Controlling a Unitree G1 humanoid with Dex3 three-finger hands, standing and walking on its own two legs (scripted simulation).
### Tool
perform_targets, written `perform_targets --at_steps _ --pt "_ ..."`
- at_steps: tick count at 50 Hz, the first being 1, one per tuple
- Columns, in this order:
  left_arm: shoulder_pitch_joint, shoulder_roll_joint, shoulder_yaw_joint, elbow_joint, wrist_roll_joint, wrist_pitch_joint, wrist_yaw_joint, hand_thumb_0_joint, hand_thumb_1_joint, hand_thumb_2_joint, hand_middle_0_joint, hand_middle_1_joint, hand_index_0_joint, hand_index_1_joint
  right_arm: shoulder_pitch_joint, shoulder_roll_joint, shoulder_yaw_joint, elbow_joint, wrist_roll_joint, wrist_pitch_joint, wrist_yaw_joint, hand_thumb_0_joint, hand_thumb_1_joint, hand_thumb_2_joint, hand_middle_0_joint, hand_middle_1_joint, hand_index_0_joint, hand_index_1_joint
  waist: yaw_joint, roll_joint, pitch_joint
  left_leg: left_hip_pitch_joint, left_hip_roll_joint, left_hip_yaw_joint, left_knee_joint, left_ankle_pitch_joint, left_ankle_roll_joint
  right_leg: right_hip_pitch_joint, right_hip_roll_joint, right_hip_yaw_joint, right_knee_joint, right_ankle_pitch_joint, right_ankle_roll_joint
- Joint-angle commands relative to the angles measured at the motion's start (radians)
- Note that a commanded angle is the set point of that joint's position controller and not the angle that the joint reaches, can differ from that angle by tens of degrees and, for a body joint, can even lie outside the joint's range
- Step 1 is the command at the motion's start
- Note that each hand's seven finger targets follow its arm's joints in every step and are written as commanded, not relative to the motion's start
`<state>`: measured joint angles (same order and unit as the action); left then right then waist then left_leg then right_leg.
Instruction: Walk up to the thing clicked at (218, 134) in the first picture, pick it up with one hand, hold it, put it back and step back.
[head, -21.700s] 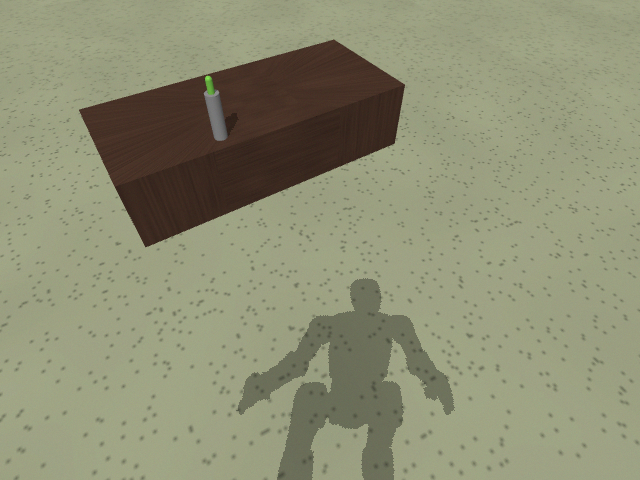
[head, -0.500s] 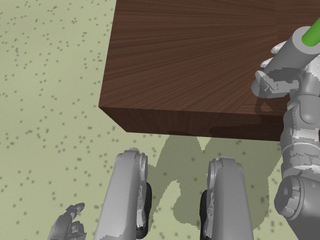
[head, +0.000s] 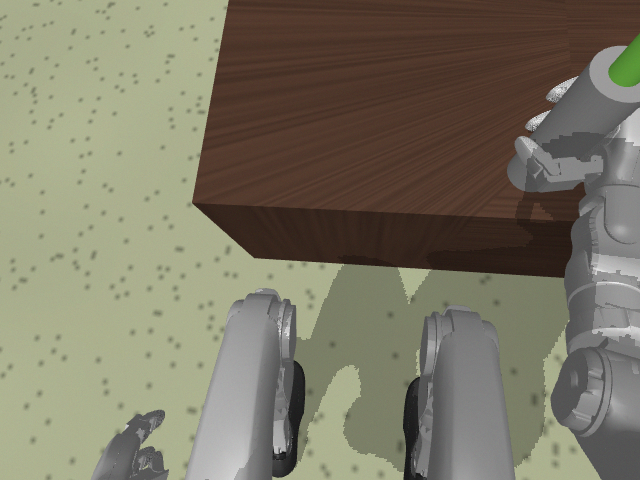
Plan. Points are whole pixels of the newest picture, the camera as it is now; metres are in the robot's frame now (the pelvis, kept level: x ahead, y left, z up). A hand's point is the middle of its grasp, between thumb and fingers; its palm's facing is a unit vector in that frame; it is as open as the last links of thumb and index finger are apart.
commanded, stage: lower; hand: right
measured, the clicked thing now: (583, 116) +0.49 -0.22 +0.04
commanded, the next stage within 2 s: loosen in 0.06 s
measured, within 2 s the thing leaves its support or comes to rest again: neither
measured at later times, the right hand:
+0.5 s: hand (557, 136) +0.50 -0.21 +0.00, palm faces +0.14 +0.99 -0.02, open 8.5 cm
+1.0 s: hand (569, 136) +0.50 -0.22 +0.00, palm faces +0.16 +0.99 -0.04, open 13.5 cm
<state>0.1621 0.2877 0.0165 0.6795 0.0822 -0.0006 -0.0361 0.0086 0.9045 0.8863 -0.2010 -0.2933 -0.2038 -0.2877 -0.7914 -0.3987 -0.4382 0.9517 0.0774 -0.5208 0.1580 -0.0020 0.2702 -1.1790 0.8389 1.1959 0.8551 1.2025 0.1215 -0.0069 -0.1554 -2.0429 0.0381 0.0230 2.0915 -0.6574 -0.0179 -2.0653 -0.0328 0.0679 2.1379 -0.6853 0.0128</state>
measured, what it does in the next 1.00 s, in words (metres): stands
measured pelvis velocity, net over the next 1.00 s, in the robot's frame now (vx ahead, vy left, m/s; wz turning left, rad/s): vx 0.00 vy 0.00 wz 0.00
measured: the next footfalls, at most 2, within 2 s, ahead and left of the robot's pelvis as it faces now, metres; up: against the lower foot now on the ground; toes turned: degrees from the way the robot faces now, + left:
none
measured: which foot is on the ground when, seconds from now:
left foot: down 0.00-1.00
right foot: down 0.00-1.00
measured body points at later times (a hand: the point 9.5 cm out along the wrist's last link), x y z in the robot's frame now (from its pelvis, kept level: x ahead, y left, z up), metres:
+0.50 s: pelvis +0.00 +0.00 -0.01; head +0.20 -0.03 +0.39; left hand +0.10 +0.28 -0.13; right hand +0.48 -0.27 +0.00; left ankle +0.10 +0.13 -0.38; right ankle +0.08 -0.13 -0.38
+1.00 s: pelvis +0.00 +0.00 +0.00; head +0.21 -0.02 +0.39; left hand +0.10 +0.29 -0.13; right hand +0.48 -0.28 +0.01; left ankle +0.10 +0.13 -0.38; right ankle +0.08 -0.13 -0.38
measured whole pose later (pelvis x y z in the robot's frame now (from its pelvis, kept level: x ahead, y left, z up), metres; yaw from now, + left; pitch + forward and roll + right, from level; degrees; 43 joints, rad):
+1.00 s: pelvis +0.00 +0.00 +0.00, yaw +0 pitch +35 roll +3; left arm 0.16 0.30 0.02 0.68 0.07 0.01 -0.03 0.01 0.92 0.87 -0.19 -0.29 -0.20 -0.28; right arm -0.76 -0.42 -0.48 0.89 0.08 -0.49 0.19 -0.01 0.28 -0.34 0.48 0.42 0.48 0.42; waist 0.11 -0.01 -0.14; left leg -2.05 0.03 0.03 2.11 -0.66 -0.01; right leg -2.07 -0.03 0.08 2.16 -0.69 0.02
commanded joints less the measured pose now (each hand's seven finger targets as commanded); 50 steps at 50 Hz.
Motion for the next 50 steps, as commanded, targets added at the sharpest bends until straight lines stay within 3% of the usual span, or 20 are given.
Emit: perform_targets --at_steps 1,9,13,15,19,20,23,25,26,31,34,36,39,40,41,42,44,46,49,50 --pt "0.155 0.208 0.079 -0.040 -0.005 -0.014 0.015 0.000 0.900 0.892 -0.200 -0.295 -0.200 -0.295 -0.339 -0.206 -0.030 -0.196 0.013 -0.074 -0.003 0.000 -0.285 -1.377 1.374 1.502 1.409 1.503 0.014 -0.111 -0.641 0.352 -0.025 0.040 -0.226 0.157 0.056 0.416 0.017 -0.028 -0.259 0.128 -0.032" --pt "0.152 0.196 0.069 -0.045 -0.006 -0.011 0.011 0.000 0.904 0.879 -0.203 -0.297 -0.210 -0.290 -0.331 -0.197 -0.022 -0.156 0.010 -0.070 0.001 0.000 -0.256 -1.375 1.345 1.486 1.393 1.486 0.022 -0.083 -0.626 0.371 -0.025 0.035 -0.218 0.165 0.052 0.358 0.019 -0.036 -0.232 0.132 -0.037" --pt "0.143 0.193 0.067 -0.062 -0.007 -0.008 0.009 0.000 0.938 0.858 -0.192 -0.296 -0.214 -0.273 -0.355 -0.209 -0.014 -0.177 0.000 -0.066 0.003 0.000 -0.130 -1.055 1.239 1.184 1.259 1.185 0.017 -0.090 -0.642 0.379 -0.026 0.032 -0.228 0.144 0.053 0.362 0.019 -0.041 -0.238 0.110 -0.038" --pt "0.153 0.208 0.075 -0.047 -0.009 -0.008 0.009 0.000 0.945 0.856 -0.191 -0.297 -0.217 -0.270 -0.328 -0.206 -0.024 -0.140 0.004 -0.059 0.004 0.000 -0.084 -0.895 1.213 1.067 1.222 1.068 0.015 -0.088 -0.607 0.355 -0.026 0.039 -0.225 0.119 0.053 0.354 0.020 -0.036 -0.251 0.086 -0.035" --pt "0.144 0.199 0.069 -0.055 -0.007 -0.008 0.010 0.000 0.931 0.866 -0.191 -0.297 -0.214 -0.274 -0.369 -0.208 -0.009 -0.173 0.005 -0.061 0.008 0.000 0.115 -0.599 1.140 0.876 1.144 0.877 0.018 -0.115 -0.623 0.346 -0.027 0.037 -0.222 0.124 0.056 0.368 0.018 -0.038 -0.245 0.091 -0.034" --pt "0.148 0.196 0.067 -0.064 -0.007 -0.008 0.009 0.000 0.912 0.881 -0.191 -0.291 -0.202 -0.279 -0.362 -0.212 -0.015 -0.176 0.007 -0.060 0.006 0.000 0.151 -0.612 1.060 0.846 1.064 0.847 0.015 -0.092 -0.634 0.376 -0.027 0.033 -0.230 0.126 0.054 0.353 0.019 -0.041 -0.242 0.090 -0.037" --pt "0.153 0.206 0.072 -0.045 -0.006 -0.010 0.009 0.000 0.908 0.889 -0.194 -0.295 -0.203 -0.286 -0.350 -0.205 -0.020 -0.166 0.011 -0.056 0.008 0.000 0.238 -0.462 0.971 0.718 0.972 0.719 0.020 -0.100 -0.618 0.345 -0.028 0.039 -0.216 0.133 0.054 0.362 0.018 -0.035 -0.239 0.101 -0.035" --pt "0.155 0.207 0.072 -0.048 -0.006 -0.010 0.010 0.000 0.909 0.887 -0.191 -0.293 -0.200 -0.284 -0.340 -0.236 -0.040 -0.186 0.010 -0.060 0.004 0.000 0.304 -0.370 0.894 0.628 0.892 0.629 -0.001 -0.113 -0.663 0.367 -0.027 0.038 -0.211 0.165 0.055 0.402 0.017 -0.037 -0.238 0.141 -0.032" --pt "0.146 0.204 0.072 -0.051 -0.005 -0.008 0.010 0.000 0.904 0.892 -0.194 -0.295 -0.200 -0.288 -0.371 -0.214 -0.019 -0.207 0.011 -0.062 0.007 0.000 0.342 -0.338 0.860 0.594 0.859 0.594 0.014 -0.131 -0.655 0.341 -0.028 0.043 -0.203 0.158 0.058 0.407 0.016 -0.030 -0.243 0.136 -0.029" --pt "0.154 0.209 0.077 -0.038 -0.003 -0.011 0.014 0.000 0.900 0.893 -0.194 -0.296 -0.197 -0.294 -0.355 -0.231 -0.042 -0.211 0.017 -0.067 0.004 0.000 0.378 -0.286 0.638 0.466 0.637 0.466 0.009 -0.113 -0.663 0.364 -0.027 0.037 -0.209 0.174 0.054 0.399 0.016 -0.037 -0.228 0.145 -0.033" --pt "0.146 0.210 0.077 -0.043 -0.005 -0.008 0.014 0.000 0.897 0.896 -0.196 -0.296 -0.195 -0.297 -0.372 -0.225 -0.032 -0.220 0.014 -0.065 0.001 0.000 0.380 -0.279 0.542 0.419 0.542 0.419 0.007 -0.130 -0.649 0.340 -0.027 0.042 -0.205 0.153 0.059 0.406 0.016 -0.028 -0.248 0.130 -0.029" --pt "0.146 0.206 0.079 -0.040 -0.004 -0.008 0.013 0.000 0.893 0.897 -0.196 -0.296 -0.193 -0.299 -0.333 -0.202 -0.020 -0.198 0.017 -0.062 0.004 0.000 0.340 -0.308 0.497 0.416 0.497 0.417 0.010 -0.116 -0.643 0.360 -0.026 0.037 -0.211 0.167 0.056 0.388 0.017 -0.035 -0.232 0.136 -0.032" --pt "0.148 0.211 0.082 -0.041 -0.005 -0.009 0.016 0.000 0.926 0.865 -0.186 -0.289 -0.201 -0.274 -0.335 -0.234 -0.045 -0.202 0.017 -0.062 0.001 0.000 0.313 -0.376 0.457 0.442 0.466 0.442 0.001 -0.102 -0.654 0.370 -0.027 0.032 -0.220 0.147 0.054 0.375 0.018 -0.040 -0.234 0.114 -0.035" --pt "0.148 0.210 0.082 -0.040 -0.005 -0.009 0.014 0.000 0.906 0.889 -0.199 -0.304 -0.204 -0.299 -0.316 -0.225 -0.037 -0.195 0.014 -0.060 0.004 0.000 0.327 -0.296 0.537 0.408 0.546 0.409 0.004 -0.108 -0.643 0.373 -0.026 0.034 -0.216 0.157 0.055 0.374 0.018 -0.041 -0.235 0.125 -0.034" --pt "0.152 0.212 0.084 -0.033 -0.004 -0.010 0.014 0.000 0.900 0.891 -0.197 -0.299 -0.197 -0.299 -0.316 -0.194 -0.019 -0.193 0.017 -0.061 0.011 0.000 0.286 -0.328 0.466 0.411 0.466 0.411 0.013 -0.104 -0.637 0.361 -0.027 0.037 -0.211 0.171 0.055 0.386 0.017 -0.036 -0.231 0.141 -0.034" --pt "0.150 0.214 0.083 -0.036 -0.005 -0.011 0.014 0.000 0.930 0.863 -0.186 -0.290 -0.202 -0.272 -0.325 -0.208 -0.033 -0.203 0.019 -0.064 0.012 0.000 0.277 -0.348 0.440 0.409 0.442 0.409 0.008 -0.110 -0.649 0.350 -0.027 0.039 -0.203 0.172 0.057 0.394 0.016 -0.031 -0.235 0.149 -0.031" --pt "0.148 0.217 0.084 -0.045 -0.007 -0.007 0.017 0.000 0.930 0.863 -0.185 -0.289 -0.202 -0.272 -0.352 -0.295 -0.070 -0.269 0.015 -0.071 0.012 0.000 0.255 -0.368 0.434 0.417 0.437 0.417 -0.016 -0.131 -0.698 0.386 -0.026 0.032 -0.207 0.179 0.057 0.409 0.016 -0.039 -0.236 0.158 -0.031" --pt "0.144 0.218 0.085 -0.050 -0.010 -0.006 0.017 0.000 0.932 0.860 -0.184 -0.287 -0.201 -0.269 -0.301 -0.261 -0.062 -0.240 0.025 -0.058 0.022 0.000 0.236 -0.348 0.432 0.401 0.430 0.401 -0.011 -0.110 -0.697 0.428 -0.026 0.033 -0.223 0.177 0.054 0.409 0.017 -0.038 -0.251 0.152 -0.033" --pt "0.141 0.219 0.087 -0.070 -0.022 0.001 0.028 0.000 0.933 0.859 -0.181 -0.283 -0.198 -0.264 -0.358 -0.396 -0.131 -0.362 0.028 -0.049 0.017 0.000 0.235 -0.327 0.395 0.370 0.392 0.370 -0.037 -0.115 -0.787 0.521 -0.027 0.017 -0.262 0.186 0.050 0.442 0.014 -0.051 -0.271 0.155 -0.036" --pt "0.143 0.220 0.087 -0.072 -0.026 0.003 0.032 0.000 0.936 0.860 -0.181 -0.283 -0.199 -0.264 -0.341 -0.381 -0.127 -0.374 0.034 -0.036 0.021 0.000 0.235 -0.309 0.384 0.352 0.378 0.352 -0.033 -0.110 -0.794 0.537 -0.027 0.019 -0.271 0.194 0.049 0.468 0.013 -0.048 -0.284 0.164 -0.036"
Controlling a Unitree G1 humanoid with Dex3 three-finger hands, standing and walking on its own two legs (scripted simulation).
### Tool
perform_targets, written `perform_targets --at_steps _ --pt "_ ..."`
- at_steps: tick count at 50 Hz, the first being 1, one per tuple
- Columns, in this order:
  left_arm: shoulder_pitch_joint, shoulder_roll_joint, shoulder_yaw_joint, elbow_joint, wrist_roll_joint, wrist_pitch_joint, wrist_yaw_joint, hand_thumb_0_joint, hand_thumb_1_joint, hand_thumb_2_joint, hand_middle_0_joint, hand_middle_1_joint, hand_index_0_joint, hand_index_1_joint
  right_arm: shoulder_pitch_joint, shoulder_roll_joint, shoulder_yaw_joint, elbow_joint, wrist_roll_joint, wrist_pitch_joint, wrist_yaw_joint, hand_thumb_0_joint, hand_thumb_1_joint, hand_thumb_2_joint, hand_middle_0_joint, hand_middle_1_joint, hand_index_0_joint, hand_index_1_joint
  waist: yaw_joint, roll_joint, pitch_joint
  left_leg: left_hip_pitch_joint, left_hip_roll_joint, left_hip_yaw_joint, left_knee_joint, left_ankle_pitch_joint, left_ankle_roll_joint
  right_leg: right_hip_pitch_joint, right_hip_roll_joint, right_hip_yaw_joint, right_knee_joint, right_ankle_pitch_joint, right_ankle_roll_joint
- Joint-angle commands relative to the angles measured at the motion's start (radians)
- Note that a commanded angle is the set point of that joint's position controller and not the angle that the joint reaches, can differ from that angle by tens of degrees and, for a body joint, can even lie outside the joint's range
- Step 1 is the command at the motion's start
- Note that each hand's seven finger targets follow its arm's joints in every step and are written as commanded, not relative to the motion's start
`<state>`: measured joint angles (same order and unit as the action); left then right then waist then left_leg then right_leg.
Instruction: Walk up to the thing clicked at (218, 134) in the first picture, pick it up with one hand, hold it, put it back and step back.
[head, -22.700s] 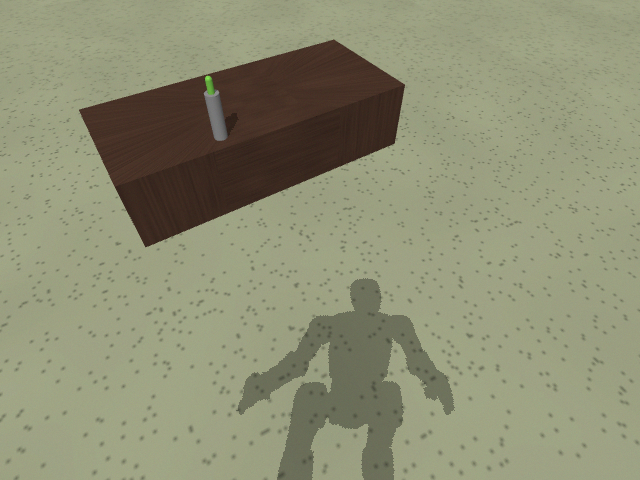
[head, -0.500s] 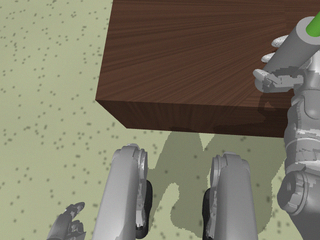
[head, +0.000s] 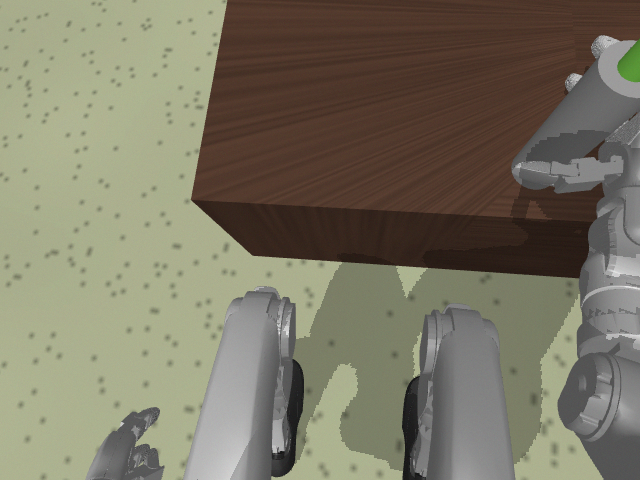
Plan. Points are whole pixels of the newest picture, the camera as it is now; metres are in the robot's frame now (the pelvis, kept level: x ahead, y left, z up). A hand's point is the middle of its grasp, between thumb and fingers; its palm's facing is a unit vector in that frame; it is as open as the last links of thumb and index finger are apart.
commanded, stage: withdraw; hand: right
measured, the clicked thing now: (590, 112) +0.49 -0.22 +0.05
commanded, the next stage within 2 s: rise in 0.16 s
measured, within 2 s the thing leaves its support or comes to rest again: neither
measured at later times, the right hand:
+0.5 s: hand out of the picture +0.48 -0.31 +0.12, palm faces +0.18 +0.93 -0.31, open 17.0 cm
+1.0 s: hand out of the picture +0.35 -0.27 +0.21, palm faces +0.22 +0.92 -0.33, open 17.4 cm
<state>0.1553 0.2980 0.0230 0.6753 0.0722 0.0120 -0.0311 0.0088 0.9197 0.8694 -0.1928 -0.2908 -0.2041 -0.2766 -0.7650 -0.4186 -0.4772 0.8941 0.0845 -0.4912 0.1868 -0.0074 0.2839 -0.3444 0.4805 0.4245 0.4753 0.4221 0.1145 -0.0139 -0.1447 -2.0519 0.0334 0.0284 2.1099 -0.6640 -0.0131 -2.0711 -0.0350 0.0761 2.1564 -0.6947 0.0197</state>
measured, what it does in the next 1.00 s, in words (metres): rises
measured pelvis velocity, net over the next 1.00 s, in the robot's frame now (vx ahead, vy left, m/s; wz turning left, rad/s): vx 0.07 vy -0.02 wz -0.03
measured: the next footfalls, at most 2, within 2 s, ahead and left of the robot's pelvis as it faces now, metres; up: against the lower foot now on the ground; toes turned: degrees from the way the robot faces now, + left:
none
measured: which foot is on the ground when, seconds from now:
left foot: down 0.00-1.00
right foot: down 0.00-1.00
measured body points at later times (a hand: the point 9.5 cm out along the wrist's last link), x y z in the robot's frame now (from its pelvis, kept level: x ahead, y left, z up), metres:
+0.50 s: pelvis +0.01 -0.01 +0.14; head +0.20 -0.04 +0.55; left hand +0.11 +0.28 +0.03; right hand +0.46 -0.35 +0.14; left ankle +0.09 +0.13 -0.37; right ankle +0.08 -0.13 -0.37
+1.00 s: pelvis +0.07 -0.02 +0.30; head +0.14 -0.05 +0.75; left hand +0.15 +0.24 +0.20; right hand +0.34 -0.32 +0.23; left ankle +0.09 +0.13 -0.37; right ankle +0.08 -0.13 -0.37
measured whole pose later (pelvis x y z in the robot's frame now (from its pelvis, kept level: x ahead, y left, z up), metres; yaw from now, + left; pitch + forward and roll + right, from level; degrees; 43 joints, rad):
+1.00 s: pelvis +0.07 -0.02 +0.30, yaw -2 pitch +14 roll +3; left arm 0.31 0.24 -0.02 0.62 -0.04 0.07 0.09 0.01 0.89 0.90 -0.20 -0.30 -0.20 -0.29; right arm -0.15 -0.33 -0.18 0.71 0.01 0.02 -0.14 -0.01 0.53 -0.06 0.06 0.06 0.06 0.05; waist 0.06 0.00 -0.09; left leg -0.76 0.01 0.04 0.93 -0.41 -0.03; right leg -0.80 -0.06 0.01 1.02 -0.47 0.00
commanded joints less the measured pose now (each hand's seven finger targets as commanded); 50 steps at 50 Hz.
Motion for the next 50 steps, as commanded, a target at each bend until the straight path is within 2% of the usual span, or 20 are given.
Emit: perform_targets --at_steps 1,5,8,9,13,14,15,16,17,19,21,23,27,31,34,37,39,42,48,50 --pt "0.152 0.210 0.085 -0.066 -0.018 -0.008 0.030 0.000 0.934 0.860 -0.181 -0.284 -0.198 -0.265 -0.345 -0.346 -0.079 -0.303 0.032 -0.048 -0.001 0.000 0.239 -0.287 0.368 0.330 0.360 0.330 -0.024 -0.109 -0.802 0.565 -0.023 0.009 -0.302 0.208 0.044 0.477 0.014 -0.057 -0.312 0.179 -0.042" --pt "0.159 0.210 0.078 -0.071 -0.042 -0.005 0.053 0.000 0.921 0.870 -0.184 -0.284 -0.196 -0.272 -0.391 -0.426 -0.098 -0.366 0.040 0.003 0.020 0.000 0.285 -0.201 0.278 0.230 0.267 0.230 -0.021 -0.139 -0.779 0.570 -0.027 0.007 -0.374 0.178 0.047 0.551 0.010 -0.052 -0.385 0.156 -0.042" --pt "0.166 0.212 0.082 -0.049 -0.056 -0.015 0.064 0.000 0.913 0.877 -0.190 -0.289 -0.198 -0.280 -0.313 -0.334 -0.049 -0.228 0.062 0.060 0.068 0.000 0.352 -0.155 0.214 0.173 0.204 0.172 0.018 -0.113 -0.650 0.516 -0.031 0.022 -0.416 0.161 0.048 0.566 0.008 -0.033 -0.425 0.144 -0.044" --pt "0.171 0.205 0.076 -0.053 -0.061 -0.020 0.066 0.000 0.906 0.881 -0.190 -0.288 -0.197 -0.281 -0.322 -0.358 -0.062 -0.247 0.066 0.067 0.078 0.000 0.405 -0.135 0.177 0.147 0.172 0.146 0.007 -0.118 -0.635 0.519 -0.030 0.023 -0.424 0.176 0.052 0.584 0.006 -0.027 -0.445 0.165 -0.043" --pt "0.169 0.199 0.072 -0.055 -0.069 -0.041 0.062 0.000 0.904 0.879 -0.193 -0.291 -0.201 -0.283 -0.292 -0.295 -0.017 -0.126 0.083 0.100 0.127 0.000 0.484 -0.054 0.095 0.059 0.088 0.059 0.035 -0.085 -0.536 0.521 -0.029 0.024 -0.469 0.168 0.051 0.579 0.003 -0.018 -0.474 0.158 -0.047" --pt "0.165 0.206 0.075 -0.057 -0.070 -0.046 0.061 0.000 0.892 0.904 -0.204 -0.312 -0.205 -0.310 -0.291 -0.288 -0.014 -0.119 0.087 0.104 0.133 0.000 0.404 -0.096 0.050 0.055 0.063 0.055 0.029 -0.082 -0.531 0.503 -0.030 0.028 -0.475 0.158 0.052 0.600 0.002 -0.007 -0.491 0.156 -0.045" --pt "0.200 0.209 0.071 -0.074 -0.072 -0.015 0.058 0.000 0.893 0.898 -0.206 -0.312 -0.208 -0.309 -0.201 -0.486 -0.020 0.012 -0.089 0.184 0.074 0.000 0.446 -0.089 0.046 0.058 0.058 0.058 -0.032 -0.127 -0.557 0.561 -0.034 0.016 -0.534 0.161 0.055 0.741 -0.004 -0.013 -0.581 0.182 -0.036" --pt "0.204 0.207 0.071 -0.101 -0.078 0.002 0.052 0.000 0.894 0.900 -0.206 -0.311 -0.207 -0.310 -0.301 -0.415 0.011 -0.110 -0.070 0.203 0.041 0.000 0.497 -0.081 0.045 0.059 0.057 0.059 0.001 -0.147 -0.594 0.574 -0.034 0.022 -0.548 0.180 0.053 0.795 -0.010 0.011 -0.613 0.199 -0.029" --pt "0.200 0.195 0.064 -0.119 -0.078 0.014 0.046 0.000 0.891 0.897 -0.206 -0.305 -0.205 -0.306 -0.372 -0.424 0.027 -0.220 -0.081 0.208 0.024 0.000 0.506 -0.080 0.044 0.060 0.057 0.060 -0.026 -0.182 -0.669 0.622 -0.031 0.016 -0.563 0.205 0.054 0.863 -0.009 0.013 -0.637 0.228 -0.028" --pt "0.202 0.193 0.065 -0.139 -0.084 0.030 0.040 0.000 0.889 0.903 -0.203 -0.305 -0.202 -0.306 -0.350 -0.537 -0.011 -0.222 -0.129 0.243 -0.017 0.000 0.550 -0.073 0.043 0.062 0.055 0.061 -0.048 -0.177 -0.764 0.741 -0.034 0.014 -0.613 0.252 0.048 0.938 -0.007 -0.001 -0.666 0.293 -0.029" --pt "0.219 0.215 0.076 -0.135 -0.085 0.043 0.040 0.000 0.900 0.894 -0.204 -0.309 -0.209 -0.304 -0.251 -0.614 -0.058 -0.157 -0.163 0.277 -0.062 0.000 0.495 -0.077 0.045 0.059 0.056 0.059 -0.062 -0.164 -0.690 0.766 -0.036 0.016 -0.647 0.254 0.043 0.954 -0.011 -0.001 -0.699 0.305 -0.026" --pt "0.216 0.189 0.059 -0.152 -0.084 0.060 0.048 0.000 0.892 0.899 -0.199 -0.296 -0.200 -0.295 -0.333 -0.657 -0.060 -0.259 -0.176 0.283 -0.107 0.000 0.464 -0.106 0.061 0.068 0.061 0.068 -0.061 -0.180 -0.721 0.867 -0.038 0.003 -0.712 0.275 0.039 1.009 -0.012 -0.018 -0.744 0.318 -0.032" --pt "0.229 0.151 0.044 -0.133 -0.081 0.058 0.060 0.000 0.894 0.900 -0.200 -0.297 -0.200 -0.297 -0.220 -0.489 0.030 -0.042 -0.188 0.325 -0.184 0.000 0.558 -0.050 0.051 0.051 0.051 0.051 0.001 -0.103 -0.533 0.947 -0.045 0.000 -0.850 0.301 0.028 1.020 -0.014 -0.032 -0.824 0.306 -0.044" --pt "0.243 0.172 0.050 -0.113 -0.083 0.054 0.076 0.000 0.894 0.900 -0.199 -0.296 -0.200 -0.296 -0.162 -0.458 0.053 -0.015 -0.183 0.348 -0.234 0.000 0.544 -0.059 0.053 0.054 0.053 0.054 -0.023 -0.149 -0.478 1.004 -0.048 0.008 -0.950 0.300 0.038 1.157 -0.014 -0.023 -0.947 0.318 -0.029" --pt "0.243 0.152 0.043 -0.112 -0.094 0.054 0.083 0.000 0.894 0.900 -0.199 -0.297 -0.200 -0.296 -0.024 -0.327 0.120 0.057 -0.156 0.377 -0.251 0.000 0.559 -0.050 0.051 0.051 0.051 0.051 -0.014 -0.093 -0.398 1.070 -0.056 0.031 -1.025 0.346 0.040 1.219 -0.017 -0.013 -1.026 0.371 -0.031" --pt "0.231 0.137 0.036 -0.122 -0.105 0.055 0.093 0.000 0.894 0.900 -0.199 -0.297 -0.200 -0.296 0.054 -0.319 0.138 -0.063 -0.136 0.400 -0.277 0.000 0.539 -0.061 0.053 0.054 0.053 0.054 -0.047 -0.117 -0.406 1.211 -0.059 0.035 -1.093 0.421 0.043 1.306 -0.012 -0.031 -1.102 0.460 -0.027" --pt "0.222 0.133 0.036 -0.126 -0.114 0.052 0.099 0.000 0.894 0.900 -0.200 -0.297 -0.200 -0.297 0.155 -0.219 0.197 -0.080 -0.116 0.422 -0.285 0.000 0.563 -0.047 0.051 0.050 0.051 0.050 -0.041 -0.107 -0.372 1.240 -0.062 0.045 -1.130 0.446 0.045 1.370 -0.014 -0.026 -1.151 0.490 -0.022" --pt "0.206 0.128 0.032 -0.127 -0.120 0.047 0.116 0.000 0.894 0.900 -0.199 -0.297 -0.200 -0.297 0.241 -0.245 0.178 -0.203 -0.105 0.436 -0.318 0.000 0.541 -0.060 0.053 0.054 0.053 0.054 -0.069 -0.118 -0.334 1.319 -0.061 0.049 -1.189 0.445 0.047 1.445 -0.014 -0.022 -1.233 0.491 -0.013" --pt "0.161 0.096 0.017 -0.154 -0.116 0.023 0.148 0.000 0.895 0.900 -0.200 -0.298 -0.200 -0.297 0.429 -0.161 0.230 -0.446 -0.078 0.454 -0.362 0.000 0.548 -0.055 0.052 0.053 0.052 0.053 -0.090 -0.157 -0.251 1.443 -0.056 0.045 -1.285 0.438 0.049 1.561 -0.018 -0.019 -1.367 0.469 -0.001" --pt "0.140 0.075 0.009 -0.164 -0.112 0.014 0.156 0.000 0.894 0.900 -0.199 -0.297 -0.200 -0.296 0.522 -0.056 0.295 -0.473 -0.068 0.463 -0.363 0.000 0.538 -0.062 0.053 0.054 0.053 0.054 -0.074 -0.146 -0.200 1.462 -0.055 0.048 -1.311 0.437 0.046 1.578 -0.017 -0.027 -1.392 0.464 -0.002"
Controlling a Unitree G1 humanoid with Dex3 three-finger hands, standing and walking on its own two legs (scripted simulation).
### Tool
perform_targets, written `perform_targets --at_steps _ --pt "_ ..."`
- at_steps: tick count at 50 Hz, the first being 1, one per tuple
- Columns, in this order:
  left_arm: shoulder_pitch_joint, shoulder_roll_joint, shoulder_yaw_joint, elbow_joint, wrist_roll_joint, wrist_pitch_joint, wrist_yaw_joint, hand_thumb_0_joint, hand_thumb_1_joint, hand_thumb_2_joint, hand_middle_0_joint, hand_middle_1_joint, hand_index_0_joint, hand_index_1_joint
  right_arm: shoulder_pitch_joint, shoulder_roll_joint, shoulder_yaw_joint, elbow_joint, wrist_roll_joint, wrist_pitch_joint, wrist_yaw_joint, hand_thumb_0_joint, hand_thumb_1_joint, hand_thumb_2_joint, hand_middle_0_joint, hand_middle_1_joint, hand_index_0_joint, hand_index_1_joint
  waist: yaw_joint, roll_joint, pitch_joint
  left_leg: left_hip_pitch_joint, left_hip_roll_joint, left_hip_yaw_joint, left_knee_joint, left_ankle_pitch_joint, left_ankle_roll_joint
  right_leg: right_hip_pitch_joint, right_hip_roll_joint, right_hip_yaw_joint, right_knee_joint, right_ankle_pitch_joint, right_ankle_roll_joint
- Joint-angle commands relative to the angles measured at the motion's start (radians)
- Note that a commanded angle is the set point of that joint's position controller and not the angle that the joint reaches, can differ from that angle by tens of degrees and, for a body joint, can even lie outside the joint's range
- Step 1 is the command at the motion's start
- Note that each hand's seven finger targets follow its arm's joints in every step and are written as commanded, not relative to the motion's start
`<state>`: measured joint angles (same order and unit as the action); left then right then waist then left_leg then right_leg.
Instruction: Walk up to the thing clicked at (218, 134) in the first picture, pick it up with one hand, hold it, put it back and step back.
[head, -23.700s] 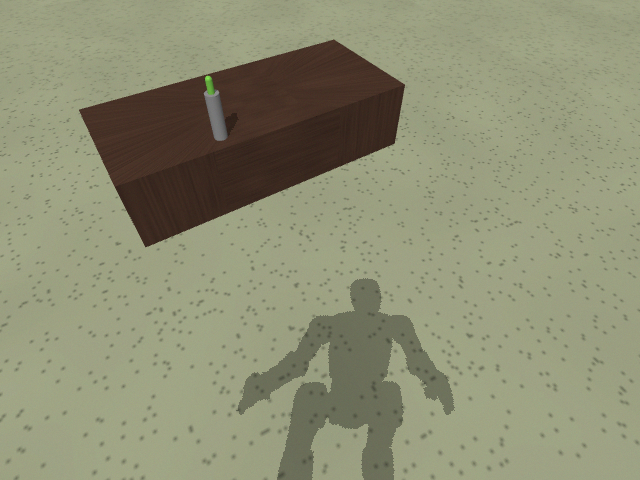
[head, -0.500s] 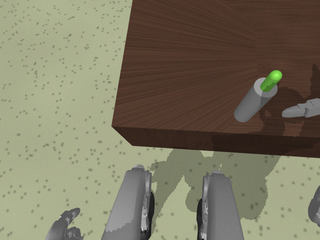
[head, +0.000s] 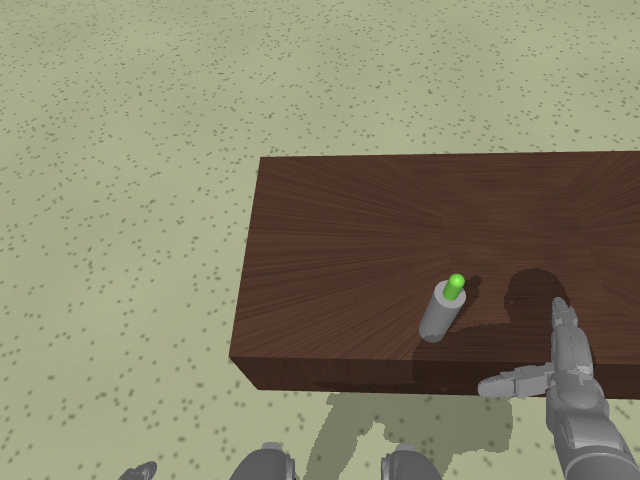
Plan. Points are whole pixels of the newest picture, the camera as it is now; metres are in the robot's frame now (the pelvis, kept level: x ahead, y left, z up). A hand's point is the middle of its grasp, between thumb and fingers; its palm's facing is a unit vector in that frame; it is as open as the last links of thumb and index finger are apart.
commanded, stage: home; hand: right
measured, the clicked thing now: (443, 307) +0.43 -0.19 -0.26
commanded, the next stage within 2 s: none
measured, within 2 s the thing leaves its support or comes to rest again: neither
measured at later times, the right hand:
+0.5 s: hand (489, 450) +0.18 -0.17 -0.05, palm faces +0.18 +0.95 -0.25, open 17.5 cm
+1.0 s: hand out of the picture +0.11 -0.22 -0.08, palm faces +0.00 +0.93 -0.36, open 17.4 cm
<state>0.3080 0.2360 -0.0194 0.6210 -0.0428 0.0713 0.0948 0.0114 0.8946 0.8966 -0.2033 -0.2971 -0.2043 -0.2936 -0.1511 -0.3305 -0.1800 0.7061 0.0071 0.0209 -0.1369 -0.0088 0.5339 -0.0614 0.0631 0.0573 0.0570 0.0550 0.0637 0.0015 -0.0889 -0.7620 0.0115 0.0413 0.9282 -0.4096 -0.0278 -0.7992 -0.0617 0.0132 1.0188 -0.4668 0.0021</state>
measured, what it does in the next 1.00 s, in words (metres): stands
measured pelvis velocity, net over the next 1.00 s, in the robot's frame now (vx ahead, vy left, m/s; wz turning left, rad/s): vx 0.01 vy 0.02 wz -0.03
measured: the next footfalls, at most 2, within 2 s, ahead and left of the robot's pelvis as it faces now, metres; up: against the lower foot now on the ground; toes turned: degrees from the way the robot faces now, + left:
none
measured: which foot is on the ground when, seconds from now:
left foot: down 0.00-1.00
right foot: down 0.00-1.00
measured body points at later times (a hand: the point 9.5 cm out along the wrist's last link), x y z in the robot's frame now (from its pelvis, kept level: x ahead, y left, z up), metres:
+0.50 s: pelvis +0.02 +0.02 +0.02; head +0.04 +0.02 +0.47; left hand +0.22 +0.25 -0.05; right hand +0.16 -0.22 -0.03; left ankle +0.02 +0.15 -0.68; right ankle +0.02 -0.11 -0.68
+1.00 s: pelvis +0.01 +0.02 +0.05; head +0.00 +0.02 +0.50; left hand +0.11 +0.30 -0.07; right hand +0.11 -0.27 -0.06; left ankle +0.02 +0.15 -0.68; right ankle +0.02 -0.11 -0.68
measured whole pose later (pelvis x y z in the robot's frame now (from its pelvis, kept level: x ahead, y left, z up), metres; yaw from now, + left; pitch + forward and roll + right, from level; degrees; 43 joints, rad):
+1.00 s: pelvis +0.01 +0.02 +0.05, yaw -2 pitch -2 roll +0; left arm 0.24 0.30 0.01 0.83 0.06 0.02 0.02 0.02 0.90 0.90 -0.21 -0.30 -0.21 -0.30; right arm 0.26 -0.32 -0.01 0.75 -0.04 0.02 -0.02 -0.01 0.53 -0.06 0.06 0.05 0.06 0.05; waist 0.00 0.00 0.00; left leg -0.29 0.04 0.04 0.64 -0.33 -0.01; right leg -0.28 -0.02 -0.01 0.63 -0.32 0.02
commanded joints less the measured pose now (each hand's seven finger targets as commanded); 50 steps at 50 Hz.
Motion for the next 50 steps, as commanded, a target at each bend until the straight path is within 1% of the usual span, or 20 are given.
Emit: perform_targets --at_steps 1,6,8,9,10,15,16,18,21,23,27,29,31,33,35,36,37,39,41,50 --pt "-0.021 0.135 0.051 -0.112 0.005 -0.052 0.034 0.000 0.894 0.900 -0.199 -0.297 -0.200 -0.296 -0.044 -0.112 0.019 -0.299 0.010 -0.040 -0.041 0.000 0.528 -0.068 0.054 0.056 0.054 0.056 -0.026 -0.147 -0.235 0.175 -0.033 0.037 -0.138 0.181 0.059 0.315 0.008 0.038 -0.268 0.236 0.018" --pt "-0.075 0.114 0.058 -0.154 0.004 -0.074 0.047 0.000 0.894 0.900 -0.199 -0.297 -0.200 -0.296 0.208 -0.024 0.110 -0.512 0.026 -0.001 -0.041 0.000 0.543 -0.059 0.053 0.054 0.053 0.054 -0.036 -0.103 -0.219 0.277 -0.031 0.045 -0.178 0.268 0.050 0.361 0.024 0.002 -0.276 0.339 0.010" --pt "-0.094 0.109 0.058 -0.169 0.003 -0.082 0.047 0.000 0.894 0.900 -0.200 -0.298 -0.200 -0.297 0.346 0.036 0.154 -0.517 0.029 0.029 -0.037 0.000 0.539 -0.061 0.053 0.054 0.053 0.054 -0.031 -0.032 -0.155 0.278 -0.038 0.055 -0.193 0.247 0.044 0.341 0.021 0.007 -0.292 0.321 0.005" --pt "-0.119 0.101 0.051 -0.194 0.000 -0.085 0.048 0.000 0.894 0.900 -0.200 -0.297 -0.200 -0.297 0.393 0.021 0.147 -0.561 0.032 0.033 -0.035 0.000 0.559 -0.049 0.051 0.051 0.051 0.051 -0.042 -0.015 -0.125 0.293 -0.035 0.049 -0.212 0.240 0.038 0.323 0.029 -0.008 -0.288 0.293 -0.002" --pt "-0.123 0.104 0.056 -0.204 0.001 -0.087 0.054 0.000 0.894 0.900 -0.200 -0.298 -0.200 -0.297 0.337 -0.035 0.115 -0.691 0.032 0.029 -0.037 0.000 0.548 -0.055 0.052 0.053 0.052 0.053 -0.042 -0.025 -0.161 0.311 -0.031 0.040 -0.221 0.243 0.035 0.340 0.034 -0.016 -0.283 0.287 -0.007" --pt "-0.130 0.087 0.043 -0.230 0.006 -0.109 0.064 0.000 0.895 0.901 -0.200 -0.299 -0.200 -0.298 0.492 0.034 0.155 -0.708 0.026 0.065 -0.022 0.000 0.558 -0.049 0.051 0.051 0.051 0.051 -0.027 0.023 -0.090 0.290 -0.024 0.024 -0.235 0.227 0.022 0.327 0.046 -0.032 -0.273 0.255 -0.017" --pt "-0.131 0.089 0.046 -0.239 0.009 -0.111 0.070 0.000 0.895 0.901 -0.200 -0.299 -0.200 -0.299 0.421 -0.043 0.098 -0.828 0.025 0.056 -0.026 0.000 0.560 -0.048 0.051 0.050 0.051 0.050 -0.037 -0.016 -0.131 0.314 -0.013 0.011 -0.240 0.248 0.019 0.345 0.053 -0.040 -0.263 0.270 -0.017" --pt "-0.127 0.086 0.040 -0.239 0.013 -0.121 0.075 0.000 0.895 0.901 -0.200 -0.299 -0.200 -0.299 0.479 0.012 0.139 -0.771 0.021 0.073 -0.019 0.000 0.574 -0.039 0.049 0.048 0.049 0.048 -0.019 0.017 -0.093 0.301 -0.015 0.011 -0.235 0.243 0.016 0.338 0.052 -0.037 -0.262 0.261 -0.018" --pt "-0.122 0.078 0.033 -0.243 0.017 -0.139 0.077 0.000 0.895 0.901 -0.200 -0.299 -0.200 -0.298 0.499 0.049 0.148 -0.733 0.018 0.088 -0.016 0.000 0.557 -0.050 0.051 0.051 0.051 0.051 -0.016 -0.002 -0.094 0.295 -0.011 0.008 -0.225 0.255 0.018 0.340 0.054 -0.034 -0.254 0.270 -0.017" --pt "-0.117 0.091 0.045 -0.245 0.022 -0.147 0.081 0.000 0.895 0.901 -0.200 -0.298 -0.200 -0.298 0.445 0.005 0.120 -0.825 0.015 0.088 -0.019 0.000 0.560 -0.048 0.051 0.050 0.051 0.050 -0.032 -0.042 -0.121 0.305 -0.006 0.003 -0.228 0.241 0.021 0.354 0.057 -0.036 -0.256 0.261 -0.013" --pt "-0.116 0.091 0.045 -0.252 0.024 -0.166 0.076 0.000 0.895 0.901 -0.200 -0.299 -0.200 -0.299 0.541 0.049 0.157 -0.769 0.012 0.115 -0.017 0.000 0.562 -0.046 0.050 0.050 0.050 0.050 -0.041 -0.029 -0.085 0.294 -0.011 0.019 -0.223 0.243 0.023 0.333 0.056 -0.033 -0.261 0.273 -0.010" --pt "-0.132 0.087 0.043 -0.269 0.025 -0.173 0.073 0.000 0.895 0.901 -0.200 -0.300 -0.200 -0.299 0.523 0.037 0.143 -0.808 0.010 0.113 -0.019 0.000 0.562 -0.046 0.050 0.050 0.050 0.050 -0.051 -0.014 -0.104 0.301 -0.015 0.023 -0.225 0.211 0.025 0.333 0.054 -0.030 -0.265 0.251 -0.009" --pt "-0.123 0.094 0.050 -0.263 0.024 -0.176 0.068 0.000 0.895 0.901 -0.200 -0.301 -0.201 -0.300 0.596 0.043 0.137 -0.730 0.007 0.121 -0.018 0.000 0.565 -0.044 0.050 0.049 0.050 0.049 -0.057 0.013 -0.086 0.302 -0.014 0.024 -0.225 0.213 0.021 0.311 0.056 -0.032 -0.260 0.253 -0.012" --pt "-0.126 0.092 0.047 -0.278 0.022 -0.179 0.068 0.000 0.895 0.901 -0.200 -0.301 -0.201 -0.301 0.542 0.030 0.138 -0.805 0.009 0.116 -0.016 0.000 0.561 -0.046 0.050 0.050 0.050 0.050 -0.058 -0.024 -0.100 0.299 -0.014 0.019 -0.223 0.214 0.024 0.320 0.055 -0.035 -0.258 0.253 -0.008" --pt "-0.128 0.093 0.048 -0.278 0.023 -0.185 0.066 0.000 0.895 0.902 -0.201 -0.301 -0.201 -0.301 0.545 0.029 0.131 -0.789 0.008 0.119 -0.019 0.000 0.577 -0.036 0.048 0.047 0.048 0.047 -0.060 -0.002 -0.087 0.294 -0.015 0.020 -0.226 0.185 0.023 0.304 0.054 -0.034 -0.260 0.225 -0.009" --pt "-0.167 0.168 0.068 -0.077 0.152 -0.134 0.016 0.000 0.896 0.902 -0.201 -0.304 -0.201 -0.304 0.385 -0.110 0.094 -0.438 -0.099 0.047 0.038 0.000 0.522 -0.067 0.053 0.055 0.053 0.055 -0.079 0.019 -0.004 0.410 0.030 -0.054 -0.283 0.150 0.033 0.339 0.008 0.015 -0.335 0.258 -0.017" --pt "-0.151 0.195 0.092 -0.056 0.159 -0.117 -0.006 0.000 0.896 0.902 -0.201 -0.304 -0.201 -0.304 0.425 -0.116 0.079 -0.371 -0.107 0.013 0.061 0.000 0.546 -0.053 0.051 0.051 0.051 0.051 -0.087 0.022 -0.017 0.460 0.061 -0.087 -0.297 0.193 0.049 0.340 0.012 0.014 -0.344 0.260 -0.013" --pt "-0.154 0.195 0.090 -0.053 0.139 -0.103 -0.027 0.000 0.897 0.902 -0.201 -0.304 -0.201 -0.304 0.435 -0.144 0.088 -0.321 -0.093 -0.025 0.090 0.000 0.535 -0.059 0.052 0.053 0.052 0.053 -0.068 0.053 -0.009 0.406 0.084 -0.108 -0.361 0.102 0.051 0.414 0.016 0.004 -0.359 0.195 -0.016" --pt "-0.161 0.203 0.078 -0.016 0.119 -0.100 -0.052 0.000 0.897 0.902 -0.201 -0.304 -0.201 -0.304 0.401 -0.134 0.098 -0.255 -0.068 -0.036 0.102 0.000 0.537 -0.057 0.052 0.053 0.051 0.053 -0.070 0.032 -0.014 0.441 0.085 -0.094 -0.364 0.116 0.052 0.440 0.010 0.025 -0.419 0.228 -0.012" --pt "-0.144 0.220 0.077 0.151 0.089 -0.089 -0.064 0.000 0.897 0.902 -0.201 -0.304 -0.201 -0.304 0.341 -0.138 0.119 0.019 -0.048 -0.047 0.101 0.000 0.556 -0.046 0.050 0.049 0.049 0.049 -0.068 -0.035 0.039 0.551 0.080 -0.062 -0.434 0.289 0.038 0.561 -0.019 0.060 -0.575 0.377 -0.010"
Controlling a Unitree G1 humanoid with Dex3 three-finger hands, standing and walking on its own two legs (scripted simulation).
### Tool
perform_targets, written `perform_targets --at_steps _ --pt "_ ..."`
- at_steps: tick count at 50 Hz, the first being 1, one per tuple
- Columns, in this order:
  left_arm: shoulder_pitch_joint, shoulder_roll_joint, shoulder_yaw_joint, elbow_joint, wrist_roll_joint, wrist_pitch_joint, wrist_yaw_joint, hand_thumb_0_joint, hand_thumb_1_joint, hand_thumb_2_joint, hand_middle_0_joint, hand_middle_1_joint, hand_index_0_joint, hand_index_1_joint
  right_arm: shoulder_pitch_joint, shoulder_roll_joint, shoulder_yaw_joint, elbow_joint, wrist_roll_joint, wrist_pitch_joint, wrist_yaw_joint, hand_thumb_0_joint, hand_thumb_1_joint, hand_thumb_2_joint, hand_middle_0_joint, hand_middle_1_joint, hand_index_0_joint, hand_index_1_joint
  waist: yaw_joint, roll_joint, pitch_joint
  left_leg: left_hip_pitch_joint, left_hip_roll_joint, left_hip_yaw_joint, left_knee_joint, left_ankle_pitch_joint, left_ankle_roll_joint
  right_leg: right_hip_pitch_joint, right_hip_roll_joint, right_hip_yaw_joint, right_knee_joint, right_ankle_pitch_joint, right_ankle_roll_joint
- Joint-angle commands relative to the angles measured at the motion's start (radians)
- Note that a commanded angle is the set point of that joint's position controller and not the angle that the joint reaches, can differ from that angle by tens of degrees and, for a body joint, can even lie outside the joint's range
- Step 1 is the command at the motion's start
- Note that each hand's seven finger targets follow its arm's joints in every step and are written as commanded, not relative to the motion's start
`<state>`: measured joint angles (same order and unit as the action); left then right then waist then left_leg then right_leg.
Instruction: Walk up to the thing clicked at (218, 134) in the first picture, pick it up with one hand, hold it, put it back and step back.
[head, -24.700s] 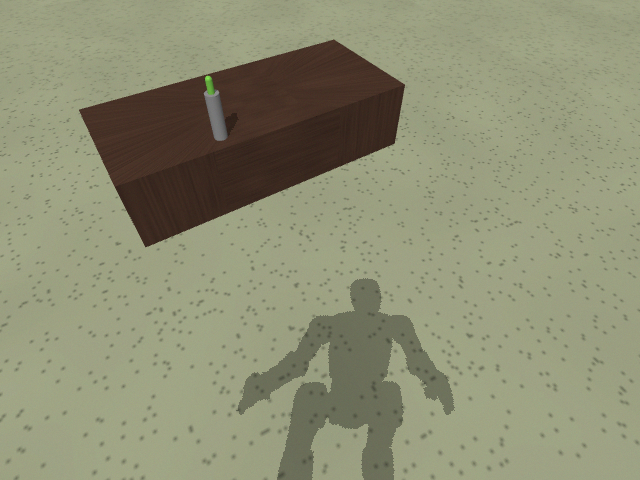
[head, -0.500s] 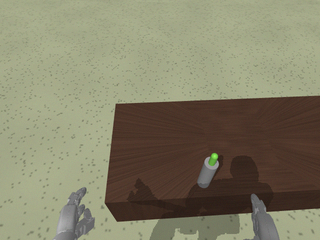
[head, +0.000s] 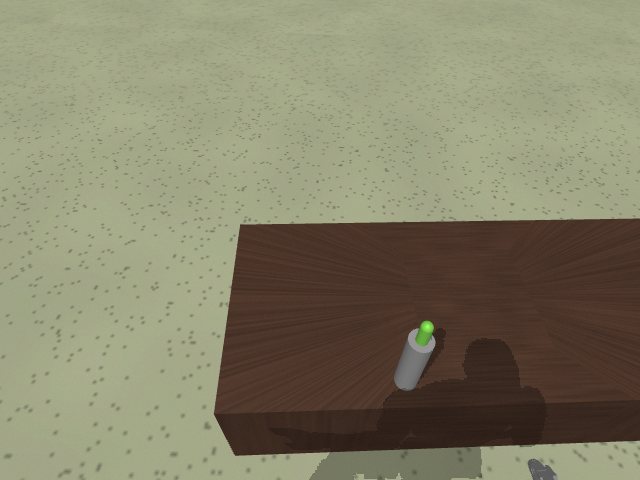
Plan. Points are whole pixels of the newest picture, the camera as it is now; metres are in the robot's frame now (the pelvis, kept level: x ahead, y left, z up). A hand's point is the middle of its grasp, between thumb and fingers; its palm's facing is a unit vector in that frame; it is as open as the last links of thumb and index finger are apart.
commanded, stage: home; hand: right
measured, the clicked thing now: (415, 354) +0.43 -0.20 -0.30
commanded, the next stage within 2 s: stand in 1.32 s
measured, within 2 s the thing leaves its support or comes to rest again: neither
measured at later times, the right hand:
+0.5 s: hand out of the picture +0.02 -0.25 -0.14, palm faces -0.01 +0.93 -0.36, open 17.6 cm
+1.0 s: hand out of the picture +0.04 -0.24 -0.14, palm faces -0.02 +0.94 -0.35, open 17.6 cm
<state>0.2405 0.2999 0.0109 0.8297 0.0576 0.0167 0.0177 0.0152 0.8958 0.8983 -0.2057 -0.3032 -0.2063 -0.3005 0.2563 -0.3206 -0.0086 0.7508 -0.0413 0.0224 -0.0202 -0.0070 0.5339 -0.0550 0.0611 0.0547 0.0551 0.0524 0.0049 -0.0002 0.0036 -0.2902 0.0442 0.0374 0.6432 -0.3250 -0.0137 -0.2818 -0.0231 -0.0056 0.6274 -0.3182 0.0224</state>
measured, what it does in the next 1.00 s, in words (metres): stands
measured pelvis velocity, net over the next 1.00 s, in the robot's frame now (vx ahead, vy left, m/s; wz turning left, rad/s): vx -0.01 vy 0.01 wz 0.00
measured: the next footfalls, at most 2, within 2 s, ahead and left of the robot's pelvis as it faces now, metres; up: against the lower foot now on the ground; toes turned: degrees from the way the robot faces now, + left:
none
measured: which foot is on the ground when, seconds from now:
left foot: down 0.00-1.00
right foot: down 0.00-1.00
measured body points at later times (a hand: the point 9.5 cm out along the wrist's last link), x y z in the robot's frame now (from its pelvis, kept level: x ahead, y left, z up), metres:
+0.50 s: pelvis -0.02 +0.00 +0.02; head -0.04 +0.01 +0.47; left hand +0.04 +0.29 -0.12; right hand +0.02 -0.30 -0.11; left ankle +0.01 +0.13 -0.72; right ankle +0.01 -0.13 -0.72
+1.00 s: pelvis -0.01 +0.01 +0.02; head -0.01 +0.01 +0.47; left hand +0.04 +0.30 -0.12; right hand +0.04 -0.29 -0.11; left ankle +0.01 +0.13 -0.72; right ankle +0.01 -0.13 -0.72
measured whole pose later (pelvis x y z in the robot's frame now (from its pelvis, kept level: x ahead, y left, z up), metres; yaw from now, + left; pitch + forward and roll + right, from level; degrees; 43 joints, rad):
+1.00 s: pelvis -0.01 +0.01 +0.02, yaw +0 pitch -3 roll +0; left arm 0.18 0.33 -0.01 1.12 0.03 0.01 0.00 0.01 0.90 0.90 -0.20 -0.30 -0.20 -0.30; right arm 0.17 -0.34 0.01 1.11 -0.01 0.00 -0.01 0.00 0.57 -0.04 0.06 0.05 0.05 0.05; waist 0.00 -0.01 0.04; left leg -0.15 0.03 0.05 0.40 -0.19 0.00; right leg -0.14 -0.03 0.00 0.38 -0.18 0.03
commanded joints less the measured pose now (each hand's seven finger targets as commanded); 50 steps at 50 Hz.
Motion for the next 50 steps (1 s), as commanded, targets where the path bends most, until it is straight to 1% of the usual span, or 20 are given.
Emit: perform_targets --at_steps 1,2,4,7,10,13,17,21,24,25,27,29,31,34,36,38,39,46,48,50 --pt "-0.080 0.157 0.044 -0.040 -0.015 -0.030 0.012 0.000 0.897 0.902 -0.201 -0.304 -0.201 -0.304 -0.054 -0.153 -0.050 0.002 0.002 -0.045 -0.017 0.000 0.558 -0.045 0.049 0.049 0.049 0.049 -0.016 -0.027 -0.031 0.071 0.050 -0.062 -0.182 0.170 0.021 0.047 -0.055 0.079 -0.207 0.176 -0.027" --pt "-0.077 0.166 0.045 -0.026 -0.013 -0.029 0.013 0.000 0.897 0.902 -0.201 -0.304 -0.201 -0.304 -0.059 -0.164 -0.053 0.024 0.001 -0.043 -0.017 0.000 0.573 -0.036 0.048 0.046 0.048 0.046 -0.012 -0.028 -0.015 0.061 0.046 -0.062 -0.190 0.154 0.020 0.060 -0.055 0.078 -0.225 0.151 -0.027" --pt "-0.079 0.173 0.043 0.004 -0.015 -0.026 0.011 0.000 0.897 0.902 -0.201 -0.303 -0.201 -0.303 -0.061 -0.177 -0.051 0.066 0.005 -0.045 -0.017 0.000 0.559 -0.045 0.049 0.049 0.049 0.049 -0.018 -0.003 -0.017 0.092 0.056 -0.066 -0.213 0.188 0.019 0.080 -0.056 0.080 -0.244 0.184 -0.027" --pt "-0.068 0.182 0.043 0.054 -0.019 -0.020 0.011 0.000 0.897 0.902 -0.200 -0.303 -0.200 -0.303 -0.076 -0.189 -0.047 0.126 0.007 -0.045 -0.019 0.000 0.563 -0.042 0.049 0.048 0.049 0.048 -0.005 0.013 0.003 0.096 0.063 -0.079 -0.261 0.146 0.016 0.100 -0.057 0.079 -0.272 0.156 -0.025" --pt "-0.075 0.201 0.040 0.089 -0.021 -0.022 0.012 0.000 0.897 0.902 -0.200 -0.302 -0.200 -0.302 -0.082 -0.189 -0.040 0.169 0.012 -0.042 -0.017 0.000 0.555 -0.048 0.050 0.050 0.050 0.050 -0.008 -0.025 0.010 0.121 0.062 -0.072 -0.265 0.183 0.016 0.110 -0.066 0.091 -0.313 0.154 -0.021" --pt "-0.087 0.211 0.038 0.118 -0.021 -0.014 0.010 0.000 0.896 0.902 -0.200 -0.302 -0.200 -0.302 -0.082 -0.206 -0.040 0.207 0.010 -0.037 -0.017 0.000 0.585 -0.030 0.047 0.045 0.047 0.045 -0.012 0.008 0.048 0.102 0.057 -0.073 -0.297 0.083 0.016 0.085 -0.060 0.093 -0.335 0.057 -0.020" --pt "-0.094 0.209 0.036 0.146 -0.025 -0.014 0.004 0.000 0.896 0.902 -0.200 -0.302 -0.200 -0.302 -0.083 -0.211 -0.033 0.234 0.011 -0.040 -0.016 0.000 0.592 -0.026 0.046 0.043 0.046 0.043 -0.007 0.018 0.037 0.077 0.070 -0.094 -0.337 0.063 0.021 0.137 -0.058 0.080 -0.317 0.116 -0.021" --pt "-0.089 0.212 0.034 0.175 -0.023 -0.011 0.000 0.000 0.896 0.901 -0.200 -0.301 -0.200 -0.301 -0.091 -0.216 -0.031 0.257 0.010 -0.036 -0.016 0.000 0.589 -0.028 0.047 0.044 0.046 0.044 0.000 0.015 0.074 0.041 0.070 -0.106 -0.364 -0.044 0.022 0.108 -0.055 0.082 -0.332 0.032 -0.018" --pt "-0.093 0.211 0.031 0.190 -0.026 -0.011 -0.004 0.000 0.897 0.901 -0.200 -0.302 -0.200 -0.302 -0.085 -0.216 -0.026 0.268 0.012 -0.037 -0.014 0.000 0.586 -0.029 0.047 0.044 0.047 0.044 -0.004 0.026 0.074 0.042 0.076 -0.117 -0.381 -0.078 0.023 0.099 -0.052 0.080 -0.327 0.027 -0.018" --pt "-0.077 0.210 0.029 0.194 -0.022 -0.013 -0.004 0.000 0.896 0.901 -0.200 -0.301 -0.200 -0.301 -0.098 -0.224 -0.029 0.269 0.014 -0.037 -0.013 0.000 0.592 -0.026 0.046 0.043 0.046 0.043 0.003 0.008 0.064 0.057 0.070 -0.111 -0.359 -0.063 0.024 0.087 -0.058 0.088 -0.347 0.000 -0.020" --pt "-0.106 0.224 0.029 0.194 -0.025 -0.020 -0.003 0.000 0.896 0.901 -0.200 -0.301 -0.200 -0.301 -0.082 -0.215 -0.028 0.276 0.014 -0.038 -0.011 0.000 0.586 -0.030 0.047 0.044 0.047 0.044 -0.016 -0.023 0.041 0.101 0.065 -0.096 -0.331 0.003 0.028 0.075 -0.072 0.106 -0.362 0.000 -0.023" --pt "-0.107 0.227 0.027 0.200 -0.024 -0.021 -0.001 0.000 0.896 0.901 -0.200 -0.301 -0.200 -0.301 -0.084 -0.213 -0.027 0.284 0.016 -0.037 -0.008 0.000 0.582 -0.032 0.047 0.045 0.047 0.045 -0.017 -0.040 0.058 0.113 0.060 -0.091 -0.318 0.021 0.028 0.046 -0.077 0.112 -0.383 -0.034 -0.021" --pt "-0.113 0.227 0.027 0.204 -0.030 -0.018 -0.002 0.000 0.896 0.901 -0.200 -0.302 -0.200 -0.302 -0.069 -0.212 -0.023 0.296 0.014 -0.037 -0.008 0.000 0.589 -0.028 0.047 0.044 0.046 0.044 -0.018 0.001 0.075 0.080 0.068 -0.104 -0.351 -0.036 0.027 0.052 -0.066 0.099 -0.359 -0.010 -0.021" --pt "-0.082 0.227 0.024 0.220 -0.029 -0.020 -0.002 0.000 0.897 0.901 -0.200 -0.301 -0.200 -0.301 -0.093 -0.222 -0.026 0.291 0.016 -0.036 -0.006 0.000 0.571 -0.038 0.048 0.047 0.048 0.047 -0.008 -0.019 0.065 0.088 0.067 -0.105 -0.345 -0.043 0.031 0.046 -0.065 0.101 -0.365 -0.028 -0.018" --pt "-0.099 0.227 0.024 0.215 -0.031 -0.022 -0.003 0.000 0.897 0.901 -0.200 -0.302 -0.200 -0.302 -0.090 -0.222 -0.025 0.293 0.018 -0.039 -0.005 0.000 0.590 -0.027 0.046 0.044 0.046 0.044 -0.013 -0.007 0.039 0.099 0.070 -0.101 -0.342 -0.004 0.032 0.070 -0.072 0.104 -0.357 0.028 -0.022" --pt "-0.090 0.227 0.023 0.224 -0.030 -0.021 -0.002 0.000 0.897 0.901 -0.200 -0.301 -0.200 -0.301 -0.107 -0.222 -0.023 0.292 0.017 -0.037 -0.004 0.000 0.578 -0.034 0.048 0.046 0.047 0.046 -0.007 0.003 0.061 0.072 0.069 -0.110 -0.355 -0.049 0.032 0.064 -0.068 0.096 -0.351 -0.005 -0.019" --pt "-0.086 0.226 0.021 0.228 -0.028 -0.021 -0.002 0.000 0.897 0.901 -0.200 -0.301 -0.200 -0.301 -0.109 -0.226 -0.025 0.293 0.018 -0.037 -0.004 0.000 0.584 -0.031 0.047 0.045 0.047 0.045 -0.007 -0.009 0.056 0.092 0.071 -0.108 -0.347 -0.032 0.034 0.059 -0.071 0.099 -0.354 -0.006 -0.022" --pt "-0.098 0.224 0.020 0.236 -0.034 -0.023 -0.003 0.000 0.896 0.901 -0.200 -0.301 -0.200 -0.301 -0.118 -0.224 -0.022 0.303 0.021 -0.043 -0.006 0.000 0.586 -0.029 0.047 0.044 0.047 0.044 -0.011 0.014 0.031 0.089 0.081 -0.113 -0.366 0.024 0.032 0.112 -0.072 0.084 -0.323 0.110 -0.023" --pt "-0.086 0.220 0.017 0.242 -0.034 -0.025 -0.002 0.000 0.896 0.901 -0.200 -0.301 -0.200 -0.301 -0.130 -0.224 -0.021 0.305 0.025 -0.047 -0.004 0.000 0.584 -0.031 0.047 0.045 0.047 0.045 -0.006 -0.003 0.011 0.137 0.083 -0.107 -0.353 0.109 0.032 0.116 -0.082 0.084 -0.326 0.151 -0.024" --pt "-0.106 0.221 0.017 0.239 -0.036 -0.027 -0.001 0.000 0.896 0.901 -0.200 -0.300 -0.200 -0.300 -0.137 -0.230 -0.022 0.308 0.026 -0.046 -0.004 0.000 0.591 -0.027 0.047 0.044 0.046 0.044 -0.011 0.000 0.021 0.140 0.081 -0.102 -0.348 0.131 0.031 0.112 -0.082 0.083 -0.333 0.155 -0.021"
